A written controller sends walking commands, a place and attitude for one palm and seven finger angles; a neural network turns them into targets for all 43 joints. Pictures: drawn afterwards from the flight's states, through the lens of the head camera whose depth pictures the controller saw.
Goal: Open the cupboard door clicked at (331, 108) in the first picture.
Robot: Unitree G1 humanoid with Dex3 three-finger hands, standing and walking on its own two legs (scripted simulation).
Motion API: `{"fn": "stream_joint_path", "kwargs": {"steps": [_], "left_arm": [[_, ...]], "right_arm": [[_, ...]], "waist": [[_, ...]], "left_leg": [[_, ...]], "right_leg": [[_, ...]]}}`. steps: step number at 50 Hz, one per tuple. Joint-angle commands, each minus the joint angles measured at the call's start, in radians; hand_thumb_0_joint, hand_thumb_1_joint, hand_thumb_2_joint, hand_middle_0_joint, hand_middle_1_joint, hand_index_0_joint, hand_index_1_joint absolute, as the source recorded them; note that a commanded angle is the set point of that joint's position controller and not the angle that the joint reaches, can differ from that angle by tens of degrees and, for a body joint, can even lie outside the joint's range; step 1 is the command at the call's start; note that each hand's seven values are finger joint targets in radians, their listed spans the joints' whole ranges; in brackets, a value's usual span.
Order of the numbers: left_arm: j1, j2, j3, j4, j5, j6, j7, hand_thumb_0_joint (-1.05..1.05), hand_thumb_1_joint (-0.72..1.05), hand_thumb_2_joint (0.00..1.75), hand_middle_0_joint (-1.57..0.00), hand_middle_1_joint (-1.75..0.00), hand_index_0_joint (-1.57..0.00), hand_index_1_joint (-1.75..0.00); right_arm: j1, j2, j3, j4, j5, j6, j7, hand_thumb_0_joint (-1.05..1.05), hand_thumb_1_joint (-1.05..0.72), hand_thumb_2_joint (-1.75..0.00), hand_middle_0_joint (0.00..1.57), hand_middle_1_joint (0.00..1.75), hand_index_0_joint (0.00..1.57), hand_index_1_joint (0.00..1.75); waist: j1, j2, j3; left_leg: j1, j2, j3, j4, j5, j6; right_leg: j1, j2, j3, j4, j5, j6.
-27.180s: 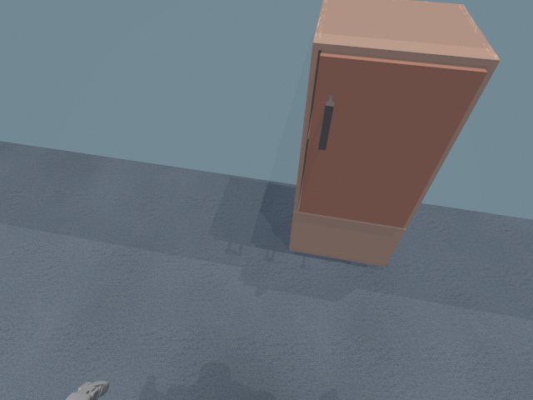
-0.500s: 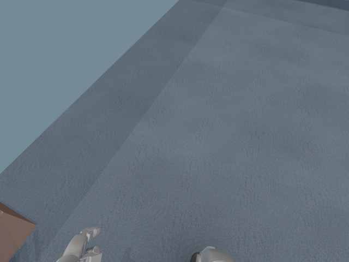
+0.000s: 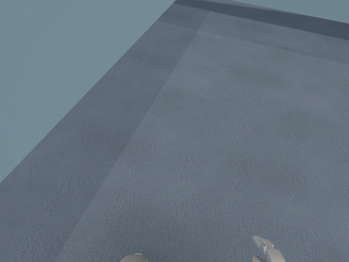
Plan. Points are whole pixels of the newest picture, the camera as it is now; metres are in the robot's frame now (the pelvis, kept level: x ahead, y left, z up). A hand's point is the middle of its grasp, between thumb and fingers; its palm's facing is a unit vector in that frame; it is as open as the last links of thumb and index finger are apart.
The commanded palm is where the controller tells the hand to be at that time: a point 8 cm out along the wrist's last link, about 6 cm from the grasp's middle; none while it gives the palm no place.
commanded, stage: walk to a spot facing it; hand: left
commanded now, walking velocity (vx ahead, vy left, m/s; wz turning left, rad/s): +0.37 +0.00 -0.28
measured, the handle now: out of the picture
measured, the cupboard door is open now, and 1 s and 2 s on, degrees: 51 51 51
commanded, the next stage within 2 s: turn to face it in 0.56 s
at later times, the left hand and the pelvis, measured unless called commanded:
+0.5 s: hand (146, 188) +0.33 +0.11 -0.15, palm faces -0.10 -0.98 -0.20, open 7.3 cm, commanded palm none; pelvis +0.23 -0.06 +0.02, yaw -6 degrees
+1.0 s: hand (154, 141) +0.51 +0.12 -0.15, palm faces +0.07 -0.98 -0.20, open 7.4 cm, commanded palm none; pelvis +0.41 -0.07 +0.01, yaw +2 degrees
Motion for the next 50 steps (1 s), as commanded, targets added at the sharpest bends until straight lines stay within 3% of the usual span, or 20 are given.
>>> {"fn": "stream_joint_path", "kwargs": {"steps": [1, 3, 6, 11, 14, 15, 16, 17, 18, 19, 23, 31, 33, 34, 35, 36, 37, 41, 45, 50], "left_arm": [[-0.139, 0.074, 0.017, -0.136, 0.016, -0.040, -0.009, 0.00, 0.90, 0.90, -0.20, -0.30, -0.20, -0.30], [-0.119, 0.045, 0.015, -0.128, 0.020, -0.018, -0.022, 0.00, 0.90, 0.90, -0.20, -0.30, -0.20, -0.30], [-0.143, 0.019, 0.003, -0.137, 0.015, -0.007, -0.030, 0.00, 0.90, 0.90, -0.20, -0.30, -0.20, -0.30], [-0.226, 0.027, 0.003, -0.156, 0.017, -0.006, -0.036, 0.00, 0.90, 0.90, -0.20, -0.30, -0.20, -0.30], [-0.138, 0.073, 0.019, -0.120, 0.019, -0.006, -0.032, 0.00, 0.90, 0.90, -0.20, -0.30, -0.20, -0.30], [-0.016, 0.118, 0.032, -0.083, 0.021, -0.016, -0.025, 0.00, 0.90, 0.90, -0.20, -0.30, -0.20, -0.30], [0.131, 0.227, 0.059, -0.044, 0.028, -0.028, -0.009, 0.00, 0.90, 0.90, -0.20, -0.30, -0.20, -0.30], [0.183, 0.289, 0.069, -0.032, 0.005, -0.025, 0.003, 0.00, 0.90, 0.90, -0.20, -0.30, -0.20, -0.30], [0.128, 0.263, 0.063, -0.039, -0.004, -0.021, 0.010, 0.00, 0.90, 0.90, -0.20, -0.30, -0.20, -0.30], [0.053, 0.209, 0.048, -0.058, 0.001, -0.026, 0.018, 0.00, 0.90, 0.90, -0.20, -0.30, -0.20, -0.30], [-0.069, 0.115, 0.017, -0.079, 0.007, -0.050, 0.021, 0.00, 0.90, 0.90, -0.20, -0.30, -0.20, -0.30], [-0.024, 0.129, 0.015, -0.013, 0.006, -0.063, 0.019, 0.00, 0.90, 0.90, -0.20, -0.30, -0.20, -0.30], [-0.040, 0.112, 0.010, -0.019, 0.001, -0.057, 0.023, 0.00, 0.90, 0.90, -0.20, -0.30, -0.20, -0.30], [-0.028, 0.090, 0.006, -0.031, -0.001, -0.052, 0.024, 0.00, 0.90, 0.90, -0.20, -0.30, -0.20, -0.30], [0.031, 0.042, -0.007, -0.042, -0.011, -0.049, 0.024, 0.00, 0.90, 0.90, -0.20, -0.30, -0.20, -0.30], [-0.019, 0.056, -0.018, -0.068, -0.008, -0.048, 0.029, 0.00, 0.90, 0.90, -0.20, -0.30, -0.20, -0.30], [-0.060, 0.047, -0.014, -0.098, -0.001, -0.043, 0.032, 0.00, 0.90, 0.90, -0.20, -0.30, -0.20, -0.30], [-0.096, 0.037, -0.004, -0.088, 0.007, -0.003, 0.020, 0.00, 0.90, 0.90, -0.20, -0.30, -0.20, -0.30], [-0.090, 0.031, 0.010, -0.113, 0.004, 0.026, 0.023, 0.00, 0.90, 0.90, -0.20, -0.30, -0.20, -0.30], [-0.068, 0.056, 0.025, -0.144, 0.005, 0.026, 0.030, 0.00, 0.90, 0.90, -0.20, -0.30, -0.20, -0.30]], "right_arm": [[0.244, -0.174, -0.042, 0.025, 0.002, 0.002, -0.026, 0.00, -0.90, -0.90, 0.20, 0.30, 0.20, 0.30], [0.236, -0.140, -0.028, 0.040, 0.005, -0.014, -0.030, 0.00, -0.90, -0.90, 0.20, 0.30, 0.20, 0.30], [0.250, -0.155, -0.034, 0.062, 0.009, -0.018, -0.029, 0.00, -0.90, -0.90, 0.20, 0.30, 0.20, 0.30], [0.284, -0.173, -0.045, 0.095, 0.005, 0.002, -0.016, 0.00, -0.90, -0.90, 0.20, 0.30, 0.20, 0.30], [0.267, -0.176, -0.037, 0.104, 0.007, 0.014, -0.015, 0.00, -0.90, -0.90, 0.20, 0.30, 0.20, 0.30], [0.254, -0.162, -0.031, 0.102, 0.015, 0.013, -0.011, 0.00, -0.90, -0.90, 0.20, 0.30, 0.20, 0.30], [0.245, -0.102, -0.019, 0.076, 0.030, 0.010, 0.000, 0.00, -0.90, -0.90, 0.20, 0.30, 0.20, 0.30], [0.198, -0.104, -0.021, 0.042, 0.035, 0.009, -0.001, 0.00, -0.90, -0.90, 0.20, 0.30, 0.20, 0.30], [0.147, -0.129, -0.030, 0.040, 0.031, 0.010, -0.001, 0.00, -0.90, -0.90, 0.20, 0.30, 0.20, 0.30], [0.133, -0.122, -0.034, 0.054, 0.032, 0.006, -0.005, 0.00, -0.90, -0.90, 0.20, 0.30, 0.20, 0.30], [0.205, -0.061, -0.023, 0.107, 0.019, 0.031, -0.001, 0.00, -0.90, -0.90, 0.20, 0.30, 0.20, 0.30], [0.105, -0.042, -0.024, 0.070, 0.025, 0.015, 0.017, 0.00, -0.90, -0.90, 0.20, 0.30, 0.20, 0.30], [0.229, -0.083, -0.030, 0.116, 0.018, 0.005, 0.005, 0.00, -0.90, -0.90, 0.20, 0.30, 0.20, 0.30], [0.361, -0.153, -0.045, 0.145, 0.011, 0.000, -0.006, 0.00, -0.90, -0.90, 0.20, 0.30, 0.20, 0.30], [0.457, -0.240, -0.063, 0.166, 0.001, 0.002, -0.019, 0.00, -0.90, -0.90, 0.20, 0.30, 0.20, 0.30], [0.476, -0.249, -0.058, 0.166, 0.011, 0.017, -0.030, 0.00, -0.90, -0.90, 0.20, 0.30, 0.20, 0.30], [0.425, -0.255, -0.059, 0.149, 0.012, 0.025, -0.030, 0.00, -0.90, -0.90, 0.20, 0.30, 0.20, 0.30], [0.197, -0.148, -0.028, 0.086, 0.019, 0.018, -0.038, 0.00, -0.90, -0.90, 0.20, 0.30, 0.20, 0.30], [0.142, -0.185, -0.047, 0.049, 0.015, 0.038, -0.037, 0.00, -0.90, -0.90, 0.20, 0.30, 0.20, 0.30], [0.074, -0.209, -0.067, 0.016, 0.019, 0.077, -0.028, 0.00, -0.90, -0.90, 0.20, 0.30, 0.20, 0.30]], "waist": [[-0.100, 0.188, 0.017], [-0.063, 0.160, 0.010], [-0.057, 0.187, -0.062], [-0.067, 0.146, -0.029], [-0.005, 0.088, -0.036], [0.056, 0.012, -0.079], [0.115, -0.239, -0.157], [0.125, -0.308, -0.177], [0.104, -0.178, -0.088], [0.063, -0.158, -0.064], [-0.046, -0.074, -0.057], [-0.043, -0.088, 0.001], [-0.111, -0.007, -0.035], [-0.157, 0.121, -0.128], [-0.161, 0.325, -0.230], [-0.169, 0.306, -0.244], [-0.151, 0.204, -0.148], [-0.044, 0.197, -0.042], [-0.033, 0.146, -0.140], [-0.003, 0.151, -0.119]], "left_leg": [[0.220, 0.364, -0.444, -0.426, -0.195, 0.141], [0.209, 0.294, -0.262, -0.430, 0.000, 0.099], [0.258, 0.238, -0.076, -0.403, 0.164, 0.083], [0.215, 0.246, -0.023, -0.388, 0.021, 0.080], [0.140, 0.201, 0.021, -0.242, 0.008, 0.040], [0.059, 0.141, 0.084, -0.041, 0.065, 0.008], [-0.177, 0.026, 0.164, 0.285, -0.117, -0.036], [-0.301, -0.004, 0.048, 0.522, -0.428, -0.038], [-0.366, 0.045, -0.053, 0.600, -0.347, -0.032], [-0.359, 0.083, -0.081, 0.606, -0.253, -0.038], [-0.157, 0.097, -0.048, 0.386, -0.145, -0.069], [-0.036, 0.022, 0.023, -0.022, 0.036, -0.050], [0.193, -0.008, 0.026, -0.122, 0.130, -0.025], [0.383, 0.091, -0.113, -0.133, 0.259, 0.031], [0.556, 0.316, -0.416, -0.172, 0.438, 0.162], [0.534, 0.384, -0.519, -0.241, 0.518, 0.233], [0.386, 0.386, -0.512, -0.269, 0.423, 0.259], [0.074, 0.228, -0.326, -0.331, 0.346, 0.144], [0.054, 0.188, -0.304, -0.319, 0.199, 0.140], [-0.062, 0.126, -0.352, -0.258, -0.055, 0.100]], "right_leg": [[-0.466, -0.120, 0.028, 0.394, 0.102, 0.013], [-0.429, -0.135, 0.015, 0.295, 0.183, 0.030], [-0.331, -0.133, -0.053, 0.042, 0.208, 0.041], [-0.182, -0.095, -0.137, -0.234, 0.269, 0.036], [0.045, -0.053, -0.161, -0.345, 0.290, 0.014], [0.218, -0.079, -0.096, -0.392, 0.222, -0.020], [0.418, -0.315, 0.276, -0.533, 0.066, -0.122], [0.437, -0.468, 0.544, -0.701, 0.028, -0.204], [0.379, -0.452, 0.500, -0.721, 0.011, -0.216], [0.284, -0.411, 0.414, -0.700, 0.131, -0.186], [0.089, -0.314, 0.097, -0.692, 0.487, -0.141], [0.130, -0.269, -0.008, -0.625, 0.591, -0.095], [0.055, -0.220, -0.068, -0.444, 0.685, -0.053], [-0.056, -0.158, -0.122, -0.238, 0.567, -0.003], [-0.236, -0.036, -0.179, 0.057, 0.104, 0.042], [-0.270, -0.023, -0.084, 0.254, -0.133, 0.035], [-0.300, -0.052, -0.051, 0.316, -0.137, 0.037], [-0.221, -0.123, -0.031, 0.182, 0.052, 0.083], [-0.128, -0.083, -0.064, -0.012, 0.082, 0.098], [0.053, -0.044, -0.086, -0.333, 0.207, 0.095]]}}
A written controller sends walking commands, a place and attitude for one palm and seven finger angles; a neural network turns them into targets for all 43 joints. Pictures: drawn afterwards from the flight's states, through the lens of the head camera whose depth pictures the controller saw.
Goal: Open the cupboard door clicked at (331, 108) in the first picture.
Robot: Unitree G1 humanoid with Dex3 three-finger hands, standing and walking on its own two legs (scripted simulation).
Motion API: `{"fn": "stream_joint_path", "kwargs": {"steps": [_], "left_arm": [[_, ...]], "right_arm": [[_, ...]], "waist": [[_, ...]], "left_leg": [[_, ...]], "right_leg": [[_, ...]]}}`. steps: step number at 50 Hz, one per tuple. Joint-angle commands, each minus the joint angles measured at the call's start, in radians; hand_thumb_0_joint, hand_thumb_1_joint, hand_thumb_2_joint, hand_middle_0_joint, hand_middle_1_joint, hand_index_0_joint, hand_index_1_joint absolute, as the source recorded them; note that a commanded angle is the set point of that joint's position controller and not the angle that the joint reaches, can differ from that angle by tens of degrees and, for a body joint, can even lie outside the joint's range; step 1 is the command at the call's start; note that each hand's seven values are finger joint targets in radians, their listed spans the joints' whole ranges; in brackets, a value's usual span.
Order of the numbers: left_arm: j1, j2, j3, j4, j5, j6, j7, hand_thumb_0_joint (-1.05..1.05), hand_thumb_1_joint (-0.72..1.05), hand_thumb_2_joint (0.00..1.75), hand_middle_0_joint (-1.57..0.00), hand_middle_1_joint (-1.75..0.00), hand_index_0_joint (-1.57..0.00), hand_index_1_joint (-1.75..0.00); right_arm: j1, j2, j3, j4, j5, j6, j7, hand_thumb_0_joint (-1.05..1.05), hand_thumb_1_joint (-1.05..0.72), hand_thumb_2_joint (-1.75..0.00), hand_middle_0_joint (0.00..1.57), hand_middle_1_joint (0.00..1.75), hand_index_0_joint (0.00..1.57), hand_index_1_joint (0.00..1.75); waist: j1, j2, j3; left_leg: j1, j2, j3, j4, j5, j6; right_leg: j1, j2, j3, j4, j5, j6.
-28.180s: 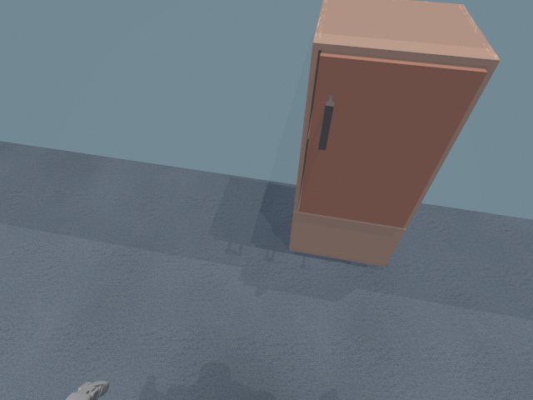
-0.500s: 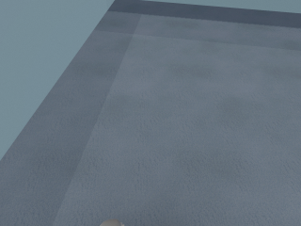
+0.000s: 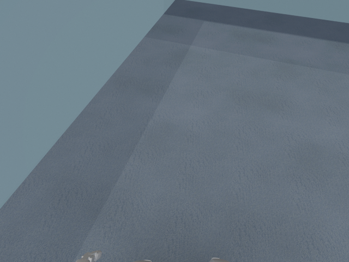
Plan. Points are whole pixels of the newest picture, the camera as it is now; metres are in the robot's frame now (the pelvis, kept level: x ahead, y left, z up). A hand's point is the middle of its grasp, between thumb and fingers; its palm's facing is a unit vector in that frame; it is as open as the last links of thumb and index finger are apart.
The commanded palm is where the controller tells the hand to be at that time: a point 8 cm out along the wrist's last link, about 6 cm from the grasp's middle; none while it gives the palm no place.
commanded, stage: turn to face it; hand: left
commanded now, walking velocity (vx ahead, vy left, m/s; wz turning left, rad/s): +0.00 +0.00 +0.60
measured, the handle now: out of the picture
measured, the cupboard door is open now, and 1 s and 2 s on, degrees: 51 51 51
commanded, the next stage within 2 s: none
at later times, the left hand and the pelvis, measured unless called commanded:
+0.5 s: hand out of the picture +0.04 +0.19 -0.18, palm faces +0.35 -0.90 -0.26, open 7.4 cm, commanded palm none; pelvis +0.06 -0.03 -0.01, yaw +19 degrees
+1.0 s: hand out of the picture +0.04 +0.12 -0.17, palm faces +0.61 -0.76 -0.22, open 7.4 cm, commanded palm none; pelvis +0.10 -0.07 +0.00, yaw +38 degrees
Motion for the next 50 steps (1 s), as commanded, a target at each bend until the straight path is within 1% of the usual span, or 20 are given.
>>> {"fn": "stream_joint_path", "kwargs": {"steps": [1, 3, 5, 7, 12, 17, 19, 20, 21, 22, 26, 31, 33, 35, 37, 41, 44, 48, 49, 50], "left_arm": [[0.179, 0.129, 0.040, -0.027, 0.007, -0.013, 0.017, 0.00, 0.90, 0.90, -0.20, -0.30, -0.20, -0.30], [0.190, 0.275, 0.065, -0.060, 0.019, -0.017, 0.029, 0.00, 0.90, 0.90, -0.20, -0.30, -0.20, -0.30], [0.068, 0.211, 0.044, -0.097, 0.013, -0.020, 0.033, 0.00, 0.90, 0.90, -0.20, -0.30, -0.20, -0.30], [0.025, 0.163, 0.031, -0.106, 0.008, -0.021, 0.036, 0.00, 0.90, 0.90, -0.20, -0.30, -0.20, -0.30], [0.154, 0.195, 0.035, -0.062, 0.013, -0.033, 0.033, 0.00, 0.90, 0.90, -0.20, -0.30, -0.20, -0.30], [0.136, 0.241, 0.049, -0.071, 0.012, -0.029, 0.026, 0.00, 0.90, 0.90, -0.20, -0.30, -0.20, -0.30], [0.096, 0.230, 0.047, -0.097, 0.000, -0.024, 0.020, 0.00, 0.90, 0.90, -0.20, -0.30, -0.20, -0.30], [0.077, 0.161, 0.031, -0.135, -0.008, -0.018, 0.012, 0.00, 0.90, 0.90, -0.20, -0.30, -0.20, -0.30], [0.002, 0.158, 0.016, -0.175, -0.001, -0.004, 0.021, 0.00, 0.90, 0.90, -0.20, -0.30, -0.20, -0.30], [-0.008, 0.173, 0.023, -0.191, 0.004, 0.003, 0.025, 0.00, 0.90, 0.90, -0.20, -0.30, -0.20, -0.30], [0.036, 0.167, 0.033, -0.139, 0.007, 0.023, 0.010, 0.00, 0.90, 0.90, -0.20, -0.30, -0.20, -0.30], [0.086, 0.153, 0.029, -0.132, 0.000, 0.013, 0.005, 0.00, 0.90, 0.90, -0.20, -0.30, -0.20, -0.30], [0.169, 0.173, 0.040, -0.117, 0.003, 0.002, 0.009, 0.00, 0.90, 0.90, -0.20, -0.30, -0.20, -0.30], [0.193, 0.333, 0.066, -0.130, 0.024, -0.012, 0.025, 0.00, 0.90, 0.90, -0.20, -0.30, -0.20, -0.30], [0.104, 0.267, 0.050, -0.156, 0.018, -0.015, 0.036, 0.00, 0.90, 0.90, -0.20, -0.30, -0.20, -0.30], [0.069, 0.218, 0.035, -0.158, 0.016, -0.015, 0.036, 0.00, 0.90, 0.90, -0.20, -0.30, -0.20, -0.30], [0.145, 0.247, 0.046, -0.134, 0.017, -0.018, 0.034, 0.00, 0.90, 0.90, -0.20, -0.30, -0.20, -0.30], [0.136, 0.267, 0.055, -0.122, 0.006, -0.016, 0.025, 0.00, 0.90, 0.90, -0.20, -0.30, -0.20, -0.30], [0.108, 0.258, 0.054, -0.129, 0.000, -0.013, 0.022, 0.00, 0.90, 0.90, -0.20, -0.30, -0.20, -0.30], [0.101, 0.207, 0.048, -0.158, -0.005, -0.008, 0.017, 0.00, 0.90, 0.90, -0.20, -0.30, -0.20, -0.30]], "right_arm": [[-0.078, -0.173, -0.053, -0.113, 0.013, -0.002, -0.006, 0.00, -0.90, -0.90, 0.20, 0.30, 0.20, 0.30], [-0.110, -0.102, -0.048, -0.159, 0.018, 0.003, 0.005, 0.00, -0.90, -0.90, 0.20, 0.30, 0.20, 0.30], [-0.061, -0.120, -0.058, -0.136, 0.012, 0.019, 0.017, 0.00, -0.90, -0.90, 0.20, 0.30, 0.20, 0.30], [-0.051, -0.101, -0.050, -0.115, 0.010, 0.029, 0.022, 0.00, -0.90, -0.90, 0.20, 0.30, 0.20, 0.30], [-0.140, -0.055, -0.023, -0.148, 0.019, 0.022, 0.031, 0.00, -0.90, -0.90, 0.20, 0.30, 0.20, 0.30], [-0.116, -0.089, -0.023, -0.169, 0.018, 0.014, 0.031, 0.00, -0.90, -0.90, 0.20, 0.30, 0.20, 0.30], [0.008, -0.174, -0.046, -0.143, 0.009, 0.006, 0.026, 0.00, -0.90, -0.90, 0.20, 0.30, 0.20, 0.30], [0.087, -0.292, -0.077, -0.136, 0.001, -0.002, 0.018, 0.00, -0.90, -0.90, 0.20, 0.30, 0.20, 0.30], [0.143, -0.334, -0.084, -0.122, 0.010, 0.008, 0.011, 0.00, -0.90, -0.90, 0.20, 0.30, 0.20, 0.30], [0.111, -0.334, -0.080, -0.126, 0.006, 0.010, 0.007, 0.00, -0.90, -0.90, 0.20, 0.30, 0.20, 0.30], [-0.095, -0.260, -0.058, -0.183, 0.003, 0.003, -0.008, 0.00, -0.90, -0.90, 0.20, 0.30, 0.20, 0.30], [-0.125, -0.274, -0.071, -0.196, 0.003, 0.013, -0.001, 0.00, -0.90, -0.90, 0.20, 0.30, 0.20, 0.30], [-0.166, -0.252, -0.073, -0.211, 0.012, 0.020, 0.002, 0.00, -0.90, -0.90, 0.20, 0.30, 0.20, 0.30], [-0.191, -0.140, -0.056, -0.257, 0.023, 0.020, 0.015, 0.00, -0.90, -0.90, 0.20, 0.30, 0.20, 0.30], [-0.154, -0.167, -0.064, -0.236, 0.017, 0.029, 0.022, 0.00, -0.90, -0.90, 0.20, 0.30, 0.20, 0.30], [-0.158, -0.113, -0.042, -0.203, 0.021, 0.037, 0.037, 0.00, -0.90, -0.90, 0.20, 0.30, 0.20, 0.30], [-0.200, -0.085, -0.025, -0.208, 0.024, 0.025, 0.041, 0.00, -0.90, -0.90, 0.20, 0.30, 0.20, 0.30], [-0.122, -0.111, -0.030, -0.194, 0.022, 0.016, 0.036, 0.00, -0.90, -0.90, 0.20, 0.30, 0.20, 0.30], [-0.061, -0.147, -0.041, -0.178, 0.019, 0.012, 0.034, 0.00, -0.90, -0.90, 0.20, 0.30, 0.20, 0.30], [0.004, -0.243, -0.065, -0.169, 0.009, 0.005, 0.027, 0.00, -0.90, -0.90, 0.20, 0.30, 0.20, 0.30]], "waist": [[0.066, 0.019, -0.112], [0.101, -0.369, -0.091], [0.020, -0.216, -0.068], [-0.010, -0.210, -0.060], [0.048, -0.186, -0.083], [0.027, -0.219, -0.126], [-0.051, -0.081, -0.193], [-0.096, 0.230, -0.232], [-0.114, 0.224, -0.228], [-0.095, 0.125, -0.199], [-0.004, 0.202, -0.090], [0.014, 0.124, -0.129], [0.060, 0.084, -0.135], [0.094, -0.399, -0.094], [0.036, -0.264, -0.088], [0.018, -0.257, -0.083], [0.060, -0.224, -0.113], [0.021, -0.203, -0.138], [-0.019, -0.152, -0.160], [-0.055, 0.083, -0.205]], "left_leg": [[-0.178, 0.138, -0.187, -0.081, -0.155, 0.059], [-0.322, -0.030, 0.035, 0.429, -0.432, -0.051], [-0.269, 0.036, -0.015, 0.666, -0.329, -0.050], [-0.263, 0.067, 0.021, 0.686, -0.269, -0.072], [-0.202, 0.037, 0.119, 0.356, -0.268, -0.088], [-0.015, 0.001, 0.163, 0.094, -0.161, -0.057], [0.287, 0.078, 0.086, -0.049, 0.163, -0.012], [0.452, 0.367, -0.313, -0.076, 0.539, 0.142], [0.432, 0.463, -0.401, -0.090, 0.717, 0.244], [0.353, 0.471, -0.350, -0.105, 0.509, 0.263], [0.130, 0.266, -0.208, -0.146, 0.217, 0.140], [0.063, 0.214, -0.213, -0.099, 0.139, 0.115], [-0.051, 0.148, -0.193, -0.012, 0.007, 0.065], [-0.283, -0.061, 0.023, 0.451, -0.439, -0.059], [-0.230, 0.023, -0.052, 0.699, -0.390, -0.042], [-0.184, 0.038, 0.053, 0.520, -0.326, -0.079], [-0.125, 0.012, 0.117, 0.286, -0.296, -0.077], [0.058, -0.009, 0.137, 0.031, -0.125, -0.052], [0.191, 0.019, 0.104, -0.056, 0.010, -0.034], [0.362, 0.213, -0.151, -0.089, 0.243, 0.055]], "right_leg": [[0.342, -0.010, 0.023, -0.336, 0.108, -0.007], [0.314, -0.454, 0.453, -0.616, 0.026, -0.186], [0.185, -0.385, 0.297, -0.584, 0.028, -0.203], [0.224, -0.302, 0.117, -0.502, 0.328, -0.173], [0.412, -0.284, -0.035, -0.366, 0.851, -0.153], [0.388, -0.289, -0.094, -0.241, 0.866, -0.118], [0.183, -0.255, -0.149, -0.028, 0.628, -0.041], [-0.109, -0.099, -0.167, 0.212, -0.055, 0.038], [-0.191, -0.061, -0.036, 0.363, -0.288, 0.038], [-0.189, -0.079, 0.029, 0.412, -0.262, 0.027], [-0.104, -0.058, 0.036, 0.297, -0.077, 0.033], [0.108, 0.023, -0.028, -0.039, -0.033, 0.023], [0.277, 0.020, -0.035, -0.285, 0.124, 0.019], [0.323, -0.418, 0.439, -0.568, 0.168, -0.148], [0.197, -0.400, 0.304, -0.518, 0.223, -0.210], [0.297, -0.276, 0.032, -0.393, 0.611, -0.159], [0.394, -0.284, 0.000, -0.326, 0.756, -0.153], [0.345, -0.281, -0.066, -0.211, 0.728, -0.097], [0.249, -0.272, -0.095, -0.121, 0.636, -0.059], [0.029, -0.180, -0.142, 0.061, 0.285, 0.005]]}}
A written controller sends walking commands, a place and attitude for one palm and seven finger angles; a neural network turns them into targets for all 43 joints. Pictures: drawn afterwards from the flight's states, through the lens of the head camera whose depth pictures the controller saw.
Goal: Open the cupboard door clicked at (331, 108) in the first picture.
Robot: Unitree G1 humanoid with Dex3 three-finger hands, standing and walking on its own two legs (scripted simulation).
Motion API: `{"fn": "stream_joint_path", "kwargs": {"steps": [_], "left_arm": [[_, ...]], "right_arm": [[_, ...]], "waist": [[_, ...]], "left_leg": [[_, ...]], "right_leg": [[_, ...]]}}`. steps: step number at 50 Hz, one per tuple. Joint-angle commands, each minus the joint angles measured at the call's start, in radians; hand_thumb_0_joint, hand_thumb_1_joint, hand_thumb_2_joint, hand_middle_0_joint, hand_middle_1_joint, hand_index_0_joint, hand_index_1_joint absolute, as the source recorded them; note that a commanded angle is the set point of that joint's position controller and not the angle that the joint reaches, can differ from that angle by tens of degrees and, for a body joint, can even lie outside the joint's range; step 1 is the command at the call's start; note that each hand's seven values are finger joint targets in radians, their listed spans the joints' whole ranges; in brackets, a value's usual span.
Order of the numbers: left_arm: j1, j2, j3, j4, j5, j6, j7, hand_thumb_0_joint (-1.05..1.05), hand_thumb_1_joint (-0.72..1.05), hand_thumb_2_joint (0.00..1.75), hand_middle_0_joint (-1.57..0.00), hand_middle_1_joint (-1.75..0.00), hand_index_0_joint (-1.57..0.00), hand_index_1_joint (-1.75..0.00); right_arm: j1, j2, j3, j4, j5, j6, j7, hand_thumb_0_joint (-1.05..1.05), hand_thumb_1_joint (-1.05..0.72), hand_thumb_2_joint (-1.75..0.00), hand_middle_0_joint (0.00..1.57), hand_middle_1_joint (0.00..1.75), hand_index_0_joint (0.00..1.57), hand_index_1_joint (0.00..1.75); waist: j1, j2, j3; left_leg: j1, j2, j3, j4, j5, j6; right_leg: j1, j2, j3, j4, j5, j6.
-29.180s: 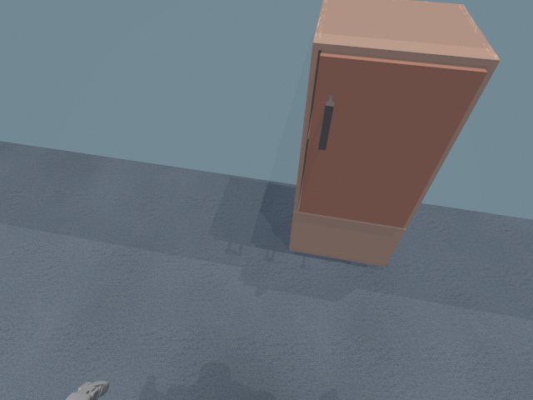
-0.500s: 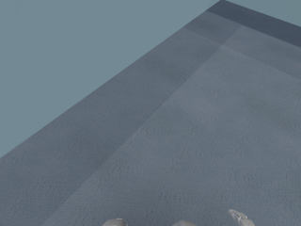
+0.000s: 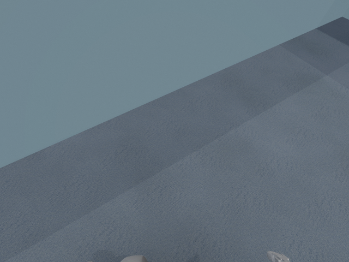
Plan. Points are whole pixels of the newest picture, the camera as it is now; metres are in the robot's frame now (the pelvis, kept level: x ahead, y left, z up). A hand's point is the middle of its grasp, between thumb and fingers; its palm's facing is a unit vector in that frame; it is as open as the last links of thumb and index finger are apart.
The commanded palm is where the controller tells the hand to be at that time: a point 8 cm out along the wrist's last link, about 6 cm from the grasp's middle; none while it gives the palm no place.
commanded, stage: turn to face it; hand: left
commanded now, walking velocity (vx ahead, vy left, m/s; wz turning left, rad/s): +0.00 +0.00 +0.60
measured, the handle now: out of the picture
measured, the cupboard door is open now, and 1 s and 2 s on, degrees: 51 51 51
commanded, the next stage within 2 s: none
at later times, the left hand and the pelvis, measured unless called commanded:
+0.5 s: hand out of the picture +0.03 +0.17 -0.15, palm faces +0.29 -0.92 -0.27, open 7.4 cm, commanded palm none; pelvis +0.01 -0.05 +0.01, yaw +17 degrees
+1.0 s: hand out of the picture -0.01 +0.18 -0.15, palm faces +0.56 -0.77 -0.30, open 7.4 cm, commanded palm none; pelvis +0.02 -0.07 +0.00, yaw +34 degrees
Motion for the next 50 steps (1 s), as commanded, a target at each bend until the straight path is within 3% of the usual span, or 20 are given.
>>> {"fn": "stream_joint_path", "kwargs": {"steps": [1, 3, 6, 13, 14, 15, 16, 18, 20, 26, 29, 30, 31, 32, 33, 37, 46, 47, 49, 50], "left_arm": [[-0.065, 0.118, 0.037, -0.130, -0.011, -0.009, 0.010, 0.00, 0.90, 0.90, -0.20, -0.30, -0.20, -0.30], [-0.128, 0.146, 0.044, -0.139, 0.000, 0.007, 0.016, 0.00, 0.90, 0.90, -0.20, -0.30, -0.20, -0.30], [-0.078, 0.137, 0.048, -0.088, -0.002, 0.017, 0.005, 0.00, 0.90, 0.90, -0.20, -0.30, -0.20, -0.30], [0.031, 0.125, 0.052, -0.056, -0.008, 0.007, 0.002, 0.00, 0.90, 0.90, -0.20, -0.30, -0.20, -0.30], [0.080, 0.156, 0.060, -0.047, -0.004, -0.001, 0.006, 0.00, 0.90, 0.90, -0.20, -0.30, -0.20, -0.30], [0.107, 0.244, 0.080, -0.049, 0.013, -0.012, 0.017, 0.00, 0.90, 0.90, -0.20, -0.30, -0.20, -0.30], [0.076, 0.297, 0.080, -0.073, 0.013, -0.010, 0.022, 0.00, 0.90, 0.90, -0.20, -0.30, -0.20, -0.30], [-0.051, 0.221, 0.061, -0.107, 0.007, -0.012, 0.025, 0.00, 0.90, 0.90, -0.20, -0.30, -0.20, -0.30], [-0.104, 0.178, 0.045, -0.116, 0.002, -0.012, 0.025, 0.00, 0.90, 0.90, -0.20, -0.30, -0.20, -0.30], [0.064, 0.224, 0.063, -0.053, 0.011, -0.022, 0.025, 0.00, 0.90, 0.90, -0.20, -0.30, -0.20, -0.30], [0.032, 0.240, 0.072, -0.051, 0.000, -0.020, 0.018, 0.00, 0.90, 0.90, -0.20, -0.30, -0.20, -0.30], [0.006, 0.223, 0.070, -0.063, -0.008, -0.016, 0.014, 0.00, 0.90, 0.90, -0.20, -0.30, -0.20, -0.30], [-0.004, 0.164, 0.059, -0.092, -0.011, -0.008, 0.008, 0.00, 0.90, 0.90, -0.20, -0.30, -0.20, -0.30], [-0.085, 0.115, 0.037, -0.133, -0.008, 0.001, 0.011, 0.00, 0.90, 0.90, -0.20, -0.30, -0.20, -0.30], [-0.120, 0.146, 0.039, -0.144, -0.003, 0.009, 0.014, 0.00, 0.90, 0.90, -0.20, -0.30, -0.20, -0.30], [-0.088, 0.134, 0.048, -0.079, -0.003, 0.019, 0.004, 0.00, 0.90, 0.90, -0.20, -0.30, -0.20, -0.30], [-0.005, 0.128, 0.048, -0.066, -0.010, 0.005, 0.004, 0.00, 0.90, 0.90, -0.20, -0.30, -0.20, -0.30], [0.041, 0.148, 0.057, -0.056, -0.010, -0.003, 0.009, 0.00, 0.90, 0.90, -0.20, -0.30, -0.20, -0.30], [0.074, 0.298, 0.081, -0.061, 0.013, -0.017, 0.024, 0.00, 0.90, 0.90, -0.20, -0.30, -0.20, -0.30], [0.044, 0.274, 0.067, -0.071, 0.003, -0.016, 0.028, 0.00, 0.90, 0.90, -0.20, -0.30, -0.20, -0.30]], "right_arm": [[0.199, -0.273, -0.068, -0.043, -0.011, -0.042, -0.024, 0.00, -0.90, -0.90, 0.20, 0.30, 0.20, 0.30], [0.186, -0.254, -0.058, -0.032, -0.015, -0.041, -0.039, 0.00, -0.90, -0.90, 0.20, 0.30, 0.20, 0.30], [0.042, -0.203, -0.041, -0.069, -0.012, -0.046, -0.051, 0.00, -0.90, -0.90, 0.20, 0.30, 0.20, 0.30], [-0.027, -0.210, -0.055, -0.085, -0.012, -0.028, -0.042, 0.00, -0.90, -0.90, 0.20, 0.30, 0.20, 0.30], [-0.043, -0.185, -0.054, -0.097, -0.005, -0.025, -0.040, 0.00, -0.90, -0.90, 0.20, 0.30, 0.20, 0.30], [-0.036, -0.110, -0.047, -0.114, 0.004, -0.022, -0.033, 0.00, -0.90, -0.90, 0.20, 0.30, 0.20, 0.30], [-0.071, -0.108, -0.046, -0.135, 0.002, -0.024, -0.026, 0.00, -0.90, -0.90, 0.20, 0.30, 0.20, 0.30], [-0.007, -0.119, -0.051, -0.098, -0.008, -0.009, -0.015, 0.00, -0.90, -0.90, 0.20, 0.30, 0.20, 0.30], [0.012, -0.103, -0.046, -0.067, -0.010, 0.001, -0.008, 0.00, -0.90, -0.90, 0.20, 0.30, 0.20, 0.30], [-0.071, -0.035, -0.009, -0.089, 0.006, -0.028, -0.003, 0.00, -0.90, -0.90, 0.20, 0.30, 0.20, 0.30], [0.025, -0.064, -0.014, -0.069, 0.005, -0.035, -0.008, 0.00, -0.90, -0.90, 0.20, 0.30, 0.20, 0.30], [0.084, -0.105, -0.027, -0.051, 0.002, -0.040, -0.009, 0.00, -0.90, -0.90, 0.20, 0.30, 0.20, 0.30], [0.139, -0.206, -0.052, -0.048, -0.006, -0.046, -0.015, 0.00, -0.90, -0.90, 0.20, 0.30, 0.20, 0.30], [0.216, -0.281, -0.073, -0.029, -0.010, -0.040, -0.029, 0.00, -0.90, -0.90, 0.20, 0.30, 0.20, 0.30], [0.234, -0.280, -0.067, -0.014, -0.014, -0.036, -0.035, 0.00, -0.90, -0.90, 0.20, 0.30, 0.20, 0.30], [0.068, -0.191, -0.040, -0.055, -0.011, -0.050, -0.055, 0.00, -0.90, -0.90, 0.20, 0.30, 0.20, 0.30], [0.006, -0.202, -0.056, -0.069, -0.011, -0.033, -0.044, 0.00, -0.90, -0.90, 0.20, 0.30, 0.20, 0.30], [-0.013, -0.180, -0.053, -0.077, -0.005, -0.030, -0.043, 0.00, -0.90, -0.90, 0.20, 0.30, 0.20, 0.30], [-0.032, -0.086, -0.041, -0.119, 0.005, -0.032, -0.032, 0.00, -0.90, -0.90, 0.20, 0.30, 0.20, 0.30], [-0.028, -0.127, -0.046, -0.111, -0.004, -0.026, -0.027, 0.00, -0.90, -0.90, 0.20, 0.30, 0.20, 0.30]], "waist": [[-0.111, 0.347, -0.246], [-0.096, 0.197, -0.215], [-0.022, 0.268, -0.159], [0.032, 0.177, -0.154], [0.059, 0.099, -0.155], [0.075, -0.187, -0.141], [0.088, -0.317, -0.123], [0.002, -0.178, -0.095], [-0.028, -0.207, -0.075], [0.062, -0.150, -0.182], [0.006, -0.150, -0.198], [-0.033, -0.054, -0.218], [-0.063, 0.211, -0.250], [-0.109, 0.342, -0.232], [-0.109, 0.239, -0.228], [-0.027, 0.233, -0.167], [0.019, 0.207, -0.159], [0.046, 0.146, -0.174], [0.078, -0.300, -0.154], [0.054, -0.227, -0.132]], "left_leg": [[0.373, 0.423, -0.542, -0.232, 0.761, 0.263], [0.263, 0.389, -0.485, -0.249, 0.539, 0.296], [0.135, 0.246, -0.340, -0.252, 0.401, 0.202], [-0.078, 0.168, -0.363, -0.196, 0.142, 0.152], [-0.158, 0.109, -0.322, -0.118, 0.049, 0.110], [-0.327, -0.026, -0.189, 0.118, -0.154, 0.033], [-0.312, -0.054, -0.125, 0.392, -0.279, 0.006], [-0.258, 0.009, -0.161, 0.612, -0.165, 0.015], [-0.253, 0.036, -0.119, 0.632, -0.100, -0.009], [-0.148, -0.006, 0.007, 0.116, -0.149, -0.019], [0.032, -0.012, 0.009, -0.098, 0.042, 0.001], [0.181, 0.024, -0.037, -0.187, 0.192, 0.021], [0.340, 0.262, -0.363, -0.226, 0.454, 0.122], [0.356, 0.427, -0.554, -0.244, 0.782, 0.268], [0.313, 0.431, -0.501, -0.226, 0.690, 0.304], [0.164, 0.239, -0.344, -0.249, 0.488, 0.198], [-0.010, 0.168, -0.395, -0.192, 0.295, 0.163], [-0.093, 0.125, -0.382, -0.131, 0.214, 0.127], [-0.318, -0.087, -0.129, 0.335, -0.281, 0.001], [-0.290, -0.024, -0.183, 0.513, -0.277, 0.014]], "right_leg": [[-0.355, 0.044, 0.082, 0.444, -0.293, 0.084], [-0.374, 0.034, 0.211, 0.548, -0.222, 0.063], [-0.299, 0.053, 0.221, 0.480, -0.084, 0.067], [0.054, 0.149, 0.148, -0.023, 0.040, 0.049], [0.150, 0.111, 0.178, -0.176, 0.088, 0.041], [0.223, -0.131, 0.455, -0.374, -0.054, -0.034], [0.094, -0.328, 0.635, -0.450, -0.029, -0.140], [-0.059, -0.254, 0.480, -0.417, -0.063, -0.153], [-0.045, -0.169, 0.302, -0.355, 0.133, -0.120], [0.260, -0.185, 0.181, -0.152, 0.719, -0.124], [0.164, -0.176, 0.118, -0.059, 0.648, -0.063], [0.047, -0.158, 0.080, 0.040, 0.527, -0.017], [-0.210, -0.032, 0.030, 0.244, 0.091, 0.060], [-0.376, 0.044, 0.105, 0.430, -0.311, 0.085], [-0.371, 0.030, 0.198, 0.520, -0.268, 0.064], [-0.316, 0.052, 0.225, 0.507, -0.058, 0.070], [0.023, 0.154, 0.168, -0.023, 0.042, 0.051], [0.149, 0.131, 0.184, -0.171, 0.125, 0.044], [0.197, -0.316, 0.631, -0.411, 0.142, -0.128], [0.087, -0.323, 0.570, -0.387, 0.180, -0.174]]}}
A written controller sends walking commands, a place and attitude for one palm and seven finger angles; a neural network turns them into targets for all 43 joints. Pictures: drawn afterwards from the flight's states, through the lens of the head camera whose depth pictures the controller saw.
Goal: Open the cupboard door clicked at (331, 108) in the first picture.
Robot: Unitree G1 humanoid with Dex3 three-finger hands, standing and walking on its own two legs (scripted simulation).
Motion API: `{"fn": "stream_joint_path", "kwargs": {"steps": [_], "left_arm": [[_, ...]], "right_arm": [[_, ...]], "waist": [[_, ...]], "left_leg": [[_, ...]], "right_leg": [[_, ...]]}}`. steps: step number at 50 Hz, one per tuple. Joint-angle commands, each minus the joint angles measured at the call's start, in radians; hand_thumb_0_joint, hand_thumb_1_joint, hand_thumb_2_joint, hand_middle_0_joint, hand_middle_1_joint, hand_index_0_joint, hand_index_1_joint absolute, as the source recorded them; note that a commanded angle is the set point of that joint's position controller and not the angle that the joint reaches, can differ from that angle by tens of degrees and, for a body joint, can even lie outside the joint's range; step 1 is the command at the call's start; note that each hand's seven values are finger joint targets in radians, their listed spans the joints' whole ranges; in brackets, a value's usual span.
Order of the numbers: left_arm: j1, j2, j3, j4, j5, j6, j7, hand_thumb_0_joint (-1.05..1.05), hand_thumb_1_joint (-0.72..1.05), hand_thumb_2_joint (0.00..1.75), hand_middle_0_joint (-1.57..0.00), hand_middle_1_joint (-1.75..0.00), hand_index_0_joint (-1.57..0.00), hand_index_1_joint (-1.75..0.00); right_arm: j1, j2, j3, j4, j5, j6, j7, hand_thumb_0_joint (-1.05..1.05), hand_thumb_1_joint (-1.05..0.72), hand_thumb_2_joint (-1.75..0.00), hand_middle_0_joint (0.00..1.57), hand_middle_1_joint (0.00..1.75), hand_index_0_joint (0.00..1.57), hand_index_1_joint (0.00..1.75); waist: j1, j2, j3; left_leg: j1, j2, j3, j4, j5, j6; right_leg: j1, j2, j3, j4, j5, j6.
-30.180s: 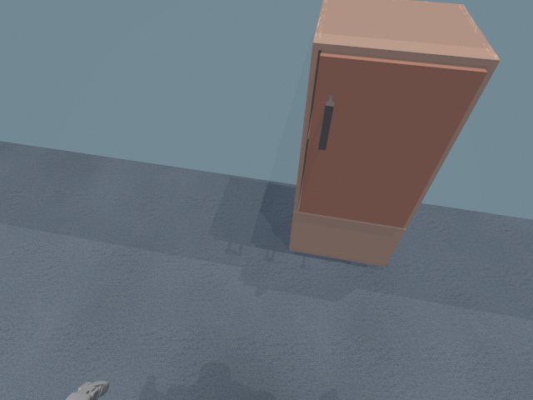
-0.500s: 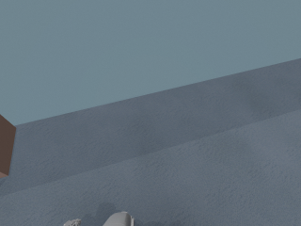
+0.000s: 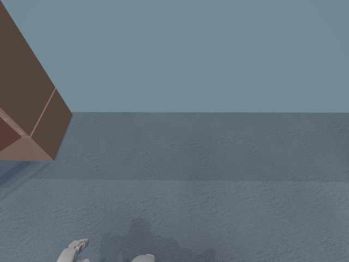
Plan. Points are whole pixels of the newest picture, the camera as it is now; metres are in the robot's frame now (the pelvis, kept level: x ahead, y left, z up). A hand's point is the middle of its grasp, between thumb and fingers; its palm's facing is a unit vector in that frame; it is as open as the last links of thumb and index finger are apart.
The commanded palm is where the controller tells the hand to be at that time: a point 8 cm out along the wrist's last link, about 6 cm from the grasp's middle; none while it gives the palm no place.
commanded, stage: turn to face it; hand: left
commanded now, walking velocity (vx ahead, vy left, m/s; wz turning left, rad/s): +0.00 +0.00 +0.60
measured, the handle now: out of the picture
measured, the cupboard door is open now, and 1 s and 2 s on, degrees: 51 51 51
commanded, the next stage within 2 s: take the last steps up to it in 1.36 s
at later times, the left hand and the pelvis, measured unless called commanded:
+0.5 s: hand out of the picture +0.01 +0.24 -0.16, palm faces +0.35 -0.91 -0.24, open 7.4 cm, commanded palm none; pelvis +0.01 +0.01 +0.01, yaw +19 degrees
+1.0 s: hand out of the picture -0.04 +0.18 -0.17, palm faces +0.61 -0.77 -0.19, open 7.4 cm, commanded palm none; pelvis +0.02 -0.01 +0.00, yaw +37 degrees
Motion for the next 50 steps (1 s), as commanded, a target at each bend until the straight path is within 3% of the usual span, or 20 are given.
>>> {"fn": "stream_joint_path", "kwargs": {"steps": [1, 4, 10, 13, 14, 15, 16, 17, 22, 28, 31, 32, 34, 36, 39, 44, 47, 48, 49, 50], "left_arm": [[0.060, 0.172, 0.037, -0.062, 0.008, -0.026, 0.031, 0.00, 0.90, 0.90, -0.20, -0.30, -0.20, -0.30], [0.004, 0.117, 0.016, -0.076, 0.002, -0.027, 0.025, 0.00, 0.90, 0.90, -0.20, -0.30, -0.20, -0.30], [0.140, 0.176, 0.039, -0.027, 0.012, -0.032, 0.024, 0.00, 0.90, 0.90, -0.20, -0.30, -0.20, -0.30], [0.123, 0.188, 0.048, -0.020, 0.006, -0.030, 0.016, 0.00, 0.90, 0.90, -0.20, -0.30, -0.20, -0.30], [0.095, 0.184, 0.049, -0.025, -0.002, -0.026, 0.013, 0.00, 0.90, 0.90, -0.20, -0.30, -0.20, -0.30], [0.090, 0.134, 0.041, -0.050, -0.007, -0.021, 0.008, 0.00, 0.90, 0.90, -0.20, -0.30, -0.20, -0.30], [0.024, 0.072, 0.013, -0.093, -0.008, -0.015, 0.006, 0.00, 0.90, 0.90, -0.20, -0.30, -0.20, -0.30], [-0.028, 0.098, 0.015, -0.105, -0.002, -0.003, 0.012, 0.00, 0.90, 0.90, -0.20, -0.30, -0.20, -0.30], [0.014, 0.089, 0.025, -0.040, 0.002, 0.009, -0.001, 0.00, 0.90, 0.90, -0.20, -0.30, -0.20, -0.30], [0.004, 0.075, 0.018, -0.052, -0.003, 0.007, 0.001, 0.00, 0.90, 0.90, -0.20, -0.30, -0.20, -0.30], [0.083, 0.089, 0.024, -0.036, -0.005, -0.005, 0.004, 0.00, 0.90, 0.90, -0.20, -0.30, -0.20, -0.30], [0.133, 0.111, 0.032, -0.028, -0.004, -0.013, 0.008, 0.00, 0.90, 0.90, -0.20, -0.30, -0.20, -0.30], [0.151, 0.252, 0.055, -0.039, 0.017, -0.025, 0.024, 0.00, 0.90, 0.90, -0.20, -0.30, -0.20, -0.30], [0.043, 0.171, 0.036, -0.068, 0.009, -0.025, 0.031, 0.00, 0.90, 0.90, -0.20, -0.30, -0.20, -0.30], [-0.009, 0.126, 0.019, -0.079, 0.005, -0.027, 0.025, 0.00, 0.90, 0.90, -0.20, -0.30, -0.20, -0.30], [0.105, 0.176, 0.039, -0.040, 0.014, -0.031, 0.024, 0.00, 0.90, 0.90, -0.20, -0.30, -0.20, -0.30], [0.121, 0.189, 0.045, -0.018, 0.008, -0.028, 0.015, 0.00, 0.90, 0.90, -0.20, -0.30, -0.20, -0.30], [0.098, 0.184, 0.045, -0.024, -0.002, -0.024, 0.012, 0.00, 0.90, 0.90, -0.20, -0.30, -0.20, -0.30], [0.100, 0.137, 0.037, -0.044, -0.008, -0.017, 0.006, 0.00, 0.90, 0.90, -0.20, -0.30, -0.20, -0.30], [0.040, 0.067, 0.011, -0.084, -0.009, -0.012, 0.005, 0.00, 0.90, 0.90, -0.20, -0.30, -0.20, -0.30]], "right_arm": [[-0.054, -0.124, -0.042, -0.116, 0.000, -0.019, 0.003, 0.00, -0.90, -0.90, 0.20, 0.30, 0.20, 0.30], [-0.048, -0.098, -0.030, -0.079, -0.001, -0.003, 0.017, 0.00, -0.90, -0.90, 0.20, 0.30, 0.20, 0.30], [-0.139, -0.043, 0.000, -0.102, 0.010, -0.023, 0.023, 0.00, -0.90, -0.90, 0.20, 0.30, 0.20, 0.30], [-0.064, -0.067, -0.003, -0.089, 0.009, -0.035, 0.018, 0.00, -0.90, -0.90, 0.20, 0.30, 0.20, 0.30], [-0.004, -0.097, -0.012, -0.070, 0.006, -0.040, 0.017, 0.00, -0.90, -0.90, 0.20, 0.30, 0.20, 0.30], [0.071, -0.194, -0.035, -0.060, -0.002, -0.049, 0.010, 0.00, -0.90, -0.90, 0.20, 0.30, 0.20, 0.30], [0.142, -0.281, -0.060, -0.051, -0.004, -0.046, 0.001, 0.00, -0.90, -0.90, 0.20, 0.30, 0.20, 0.30], [0.175, -0.287, -0.056, -0.029, -0.006, -0.039, -0.009, 0.00, -0.90, -0.90, 0.20, 0.30, 0.20, 0.30], [-0.006, -0.192, -0.027, -0.075, -0.006, -0.055, -0.029, 0.00, -0.90, -0.90, 0.20, 0.30, 0.20, 0.30], [-0.016, -0.207, -0.038, -0.073, -0.011, -0.043, -0.021, 0.00, -0.90, -0.90, 0.20, 0.30, 0.20, 0.30], [-0.065, -0.206, -0.045, -0.087, -0.005, -0.034, -0.016, 0.00, -0.90, -0.90, 0.20, 0.30, 0.20, 0.30], [-0.083, -0.183, -0.043, -0.097, 0.002, -0.033, -0.014, 0.00, -0.90, -0.90, 0.20, 0.30, 0.20, 0.30], [-0.095, -0.097, -0.032, -0.136, 0.011, -0.032, -0.005, 0.00, -0.90, -0.90, 0.20, 0.30, 0.20, 0.30], [-0.049, -0.124, -0.042, -0.109, -0.001, -0.020, 0.007, 0.00, -0.90, -0.90, 0.20, 0.30, 0.20, 0.30], [-0.047, -0.094, -0.031, -0.079, 0.000, -0.005, 0.019, 0.00, -0.90, -0.90, 0.20, 0.30, 0.20, 0.30], [-0.118, -0.046, -0.005, -0.096, 0.010, -0.022, 0.025, 0.00, -0.90, -0.90, 0.20, 0.30, 0.20, 0.30], [-0.056, -0.059, -0.003, -0.082, 0.008, -0.036, 0.020, 0.00, -0.90, -0.90, 0.20, 0.30, 0.20, 0.30], [0.006, -0.089, -0.011, -0.066, 0.007, -0.043, 0.018, 0.00, -0.90, -0.90, 0.20, 0.30, 0.20, 0.30], [0.061, -0.182, -0.033, -0.057, -0.001, -0.051, 0.011, 0.00, -0.90, -0.90, 0.20, 0.30, 0.20, 0.30], [0.138, -0.274, -0.058, -0.045, -0.006, -0.049, -0.002, 0.00, -0.90, -0.90, 0.20, 0.30, 0.20, 0.30]], "waist": [[0.018, -0.233, -0.089], [-0.013, -0.280, -0.060], [0.061, -0.208, -0.132], [0.022, -0.213, -0.155], [-0.021, -0.153, -0.171], [-0.061, 0.073, -0.226], [-0.101, 0.291, -0.213], [-0.107, 0.183, -0.211], [-0.014, 0.145, -0.142], [-0.013, 0.127, -0.132], [0.028, 0.135, -0.124], [0.056, 0.069, -0.143], [0.082, -0.378, -0.116], [0.012, -0.231, -0.087], [-0.015, -0.280, -0.060], [0.048, -0.218, -0.119], [0.024, -0.205, -0.144], [-0.016, -0.147, -0.166], [-0.045, 0.070, -0.206], [-0.092, 0.300, -0.202]], "left_leg": [[-0.212, 0.031, 0.028, 0.531, -0.186, 0.001], [-0.201, 0.057, 0.105, 0.545, -0.081, -0.033], [-0.088, 0.033, 0.219, 0.108, -0.117, -0.034], [0.070, 0.020, 0.231, -0.104, 0.024, -0.012], [0.202, 0.033, 0.207, -0.210, 0.158, 0.001], [0.381, 0.223, -0.041, -0.259, 0.388, 0.083], [0.436, 0.441, -0.321, -0.285, 0.760, 0.224], [0.401, 0.464, -0.301, -0.264, 0.759, 0.288], [0.221, 0.259, -0.128, -0.309, 0.445, 0.181], [0.145, 0.237, -0.178, -0.305, 0.316, 0.183], [0.023, 0.196, -0.189, -0.248, 0.269, 0.149], [-0.052, 0.153, -0.176, -0.183, 0.196, 0.114], [-0.263, -0.050, 0.081, 0.295, -0.264, -0.009], [-0.212, 0.029, 0.035, 0.523, -0.175, 0.002], [-0.185, 0.060, 0.111, 0.516, -0.094, -0.031], [-0.089, 0.044, 0.207, 0.138, -0.123, -0.035], [0.068, 0.016, 0.229, -0.101, 0.013, -0.014], [0.197, 0.033, 0.197, -0.217, 0.155, 0.000], [0.363, 0.211, -0.030, -0.256, 0.365, 0.074], [0.411, 0.438, -0.316, -0.297, 0.722, 0.225]], "right_leg": [[0.099, -0.394, 0.300, -0.347, 0.053, -0.175], [0.110, -0.263, 0.068, -0.280, 0.288, -0.129], [0.301, -0.302, -0.005, -0.143, 0.620, -0.136], [0.242, -0.298, -0.062, -0.040, 0.589, -0.082], [0.149, -0.285, -0.099, 0.054, 0.507, -0.040], [-0.057, -0.193, -0.149, 0.251, 0.191, 0.028], [-0.285, -0.079, -0.105, 0.465, -0.370, 0.078], [-0.304, -0.085, 0.009, 0.557, -0.368, 0.058], [-0.237, -0.060, 0.042, 0.529, -0.124, 0.062], [-0.086, -0.001, 0.011, 0.228, -0.142, 0.053], [0.102, 0.034, -0.011, 0.011, -0.027, 0.044], [0.222, 0.007, 0.012, -0.141, 0.043, 0.037], [0.243, -0.438, 0.453, -0.388, -0.009, -0.141], [0.092, -0.391, 0.295, -0.354, 0.009, -0.177], [0.096, -0.276, 0.065, -0.281, 0.258, -0.135], [0.254, -0.309, -0.006, -0.165, 0.509, -0.135], [0.217, -0.293, -0.053, -0.050, 0.525, -0.079], [0.132, -0.279, -0.086, 0.038, 0.449, -0.036], [-0.070, -0.190, -0.141, 0.211, 0.168, 0.033], [-0.277, -0.076, -0.111, 0.419, -0.377, 0.081]]}}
